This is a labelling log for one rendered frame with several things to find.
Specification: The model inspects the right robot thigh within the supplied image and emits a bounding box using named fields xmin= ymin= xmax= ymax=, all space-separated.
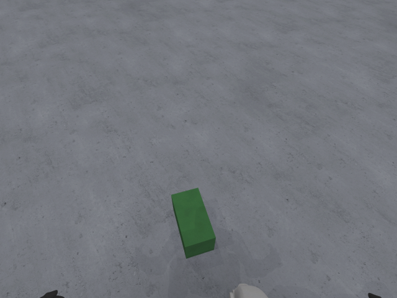
xmin=229 ymin=286 xmax=268 ymax=298

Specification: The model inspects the carton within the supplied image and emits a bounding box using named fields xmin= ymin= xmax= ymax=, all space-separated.
xmin=171 ymin=188 xmax=216 ymax=259

